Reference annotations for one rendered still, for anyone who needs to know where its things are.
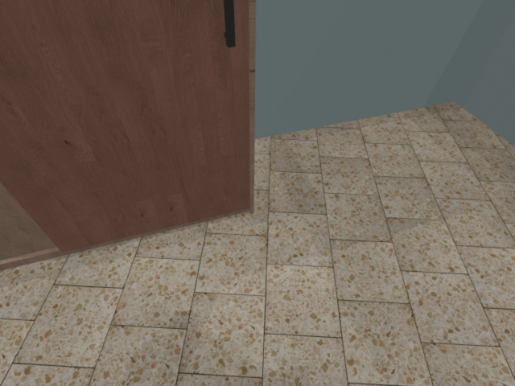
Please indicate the wardrobe door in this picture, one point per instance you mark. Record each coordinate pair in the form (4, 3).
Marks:
(19, 233)
(122, 117)

